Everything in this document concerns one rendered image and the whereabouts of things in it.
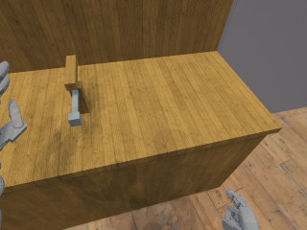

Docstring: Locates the right robot hand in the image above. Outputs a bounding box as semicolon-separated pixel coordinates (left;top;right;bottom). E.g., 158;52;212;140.
222;189;260;230

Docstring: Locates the left robot hand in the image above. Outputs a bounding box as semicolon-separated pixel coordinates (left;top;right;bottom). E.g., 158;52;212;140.
0;61;28;151

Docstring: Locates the counter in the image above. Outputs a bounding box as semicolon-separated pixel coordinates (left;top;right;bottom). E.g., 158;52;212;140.
0;0;282;230

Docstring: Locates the tap lever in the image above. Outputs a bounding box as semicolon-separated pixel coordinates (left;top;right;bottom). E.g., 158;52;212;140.
68;89;83;127

